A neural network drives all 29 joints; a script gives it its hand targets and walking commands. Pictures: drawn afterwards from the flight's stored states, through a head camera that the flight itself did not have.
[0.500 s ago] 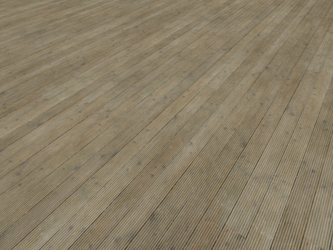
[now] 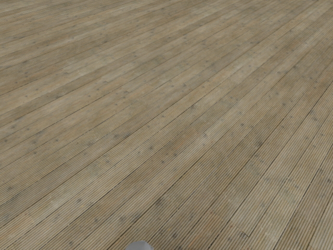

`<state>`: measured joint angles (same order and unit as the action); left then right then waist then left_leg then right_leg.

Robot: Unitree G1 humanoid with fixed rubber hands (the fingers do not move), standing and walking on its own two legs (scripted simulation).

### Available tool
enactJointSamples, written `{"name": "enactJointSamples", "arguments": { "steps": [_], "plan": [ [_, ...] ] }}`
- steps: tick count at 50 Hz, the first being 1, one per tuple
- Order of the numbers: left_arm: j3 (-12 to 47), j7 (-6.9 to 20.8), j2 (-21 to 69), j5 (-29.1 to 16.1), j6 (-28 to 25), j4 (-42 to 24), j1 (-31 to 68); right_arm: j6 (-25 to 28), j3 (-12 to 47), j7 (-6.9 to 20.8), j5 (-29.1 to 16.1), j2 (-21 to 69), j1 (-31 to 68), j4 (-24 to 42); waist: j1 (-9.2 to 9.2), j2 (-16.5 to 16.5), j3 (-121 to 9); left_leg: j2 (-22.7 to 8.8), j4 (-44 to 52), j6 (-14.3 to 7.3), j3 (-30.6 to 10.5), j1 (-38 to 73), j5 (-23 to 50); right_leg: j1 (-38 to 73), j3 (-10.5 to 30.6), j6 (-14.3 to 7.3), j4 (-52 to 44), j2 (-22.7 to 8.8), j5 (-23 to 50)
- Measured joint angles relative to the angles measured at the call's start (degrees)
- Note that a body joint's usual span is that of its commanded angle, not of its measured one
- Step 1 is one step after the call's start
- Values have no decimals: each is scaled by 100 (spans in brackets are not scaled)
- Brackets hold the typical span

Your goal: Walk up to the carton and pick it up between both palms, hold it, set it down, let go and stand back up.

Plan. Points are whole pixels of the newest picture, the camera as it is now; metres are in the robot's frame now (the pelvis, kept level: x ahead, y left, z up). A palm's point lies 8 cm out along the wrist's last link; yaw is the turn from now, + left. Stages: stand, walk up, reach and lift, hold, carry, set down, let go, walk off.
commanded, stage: walk up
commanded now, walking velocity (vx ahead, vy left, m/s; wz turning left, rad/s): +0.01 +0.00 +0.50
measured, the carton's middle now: out of the picture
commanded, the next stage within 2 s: none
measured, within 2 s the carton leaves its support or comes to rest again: neither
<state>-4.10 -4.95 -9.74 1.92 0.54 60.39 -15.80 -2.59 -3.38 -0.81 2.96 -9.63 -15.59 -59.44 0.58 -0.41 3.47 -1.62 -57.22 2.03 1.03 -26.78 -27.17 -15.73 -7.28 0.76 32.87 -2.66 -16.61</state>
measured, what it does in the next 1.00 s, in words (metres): steps on the spot, turning left: right foot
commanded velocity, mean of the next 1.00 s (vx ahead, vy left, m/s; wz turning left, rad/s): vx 0.00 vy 0.00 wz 0.50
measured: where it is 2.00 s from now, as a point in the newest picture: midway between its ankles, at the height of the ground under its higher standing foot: outside the picture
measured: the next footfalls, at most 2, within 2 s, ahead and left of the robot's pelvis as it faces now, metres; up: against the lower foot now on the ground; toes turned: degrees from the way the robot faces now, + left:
right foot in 0.76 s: +0.08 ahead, -0.08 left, +0.00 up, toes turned +23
left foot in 1.46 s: -0.01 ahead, +0.06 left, +0.00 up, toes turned +51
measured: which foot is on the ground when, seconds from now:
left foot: down 0.00-0.76, up 0.78-1.00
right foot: down 0.00-0.10, up 0.12-0.74, down 0.76-1.00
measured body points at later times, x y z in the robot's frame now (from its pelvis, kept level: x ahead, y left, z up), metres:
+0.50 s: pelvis +0.01 +0.05 +0.02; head +0.05 +0.10 +0.46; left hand +0.07 +0.34 -0.13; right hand +0.10 -0.18 -0.11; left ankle +0.00 +0.12 -0.73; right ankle +0.04 -0.11 -0.65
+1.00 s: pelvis +0.04 -0.04 +0.02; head +0.09 -0.07 +0.46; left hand -0.04 +0.23 -0.10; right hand +0.25 -0.22 -0.14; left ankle -0.06 +0.11 -0.64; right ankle +0.05 -0.09 -0.73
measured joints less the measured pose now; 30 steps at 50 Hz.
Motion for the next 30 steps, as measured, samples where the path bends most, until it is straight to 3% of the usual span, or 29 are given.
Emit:
{"name": "enactJointSamples", "arguments": {
  "steps": [4, 5, 7, 10, 15, 20, 30],
  "plan": [
    [-31, 28, -185, -5, -29, 11, 125, 64, -63, 33, -50, -81, 86, 187, 76, -101, -121, -208, 1009, -6, 19, 479, 339, -15, -252, 221, 205, -227, -157],
    [-28, 51, -243, -39, -29, 24, 183, 93, -55, 30, -60, -87, 102, 214, 81, -163, -128, -154, 1454, -126, 28, 698, 354, -85, -271, 281, 429, -334, -282],
    [-56, 99, -431, -39, 43, 15, 316, 159, 20, 9, -46, 54, 211, 196, 36, -523, -69, 141, 1525, -402, 165, 761, 340, -386, 73, 185, 1155, -523, -814],
    [39, 156, -485, 13, 190, -195, 433, 222, 49, -29, -5, 156, 139, 267, 74, -408, -126, 180, 1783, -566, 13, 766, 595, -1016, 366, 169, 2598, -171, -1365],
    [53, 310, -489, 15, 134, -524, 747, 216, 3, -29, -73, 211, 4, 327, 116, -129, -96, 316, 2720, -633, -357, 1007, 1195, -1581, 464, 131, 3413, -58, -403],
    [10, 341, -602, -8, 165, -660, 936, 295, -22, 13, -142, 168, -41, 500, 127, -79, -60, 484, 3009, -657, -599, 1078, 1395, -1633, 644, 146, 3209, -31, -82],
    [34, 331, -565, -124, 203, -915, 1186, 198, -72, -10, -132, -199, -76, 677, 210, -56, -103, 771, 3132, -568, -1129, 1094, 1527, -1024, 773, 235, 1729, 210, -459]
  ]
}}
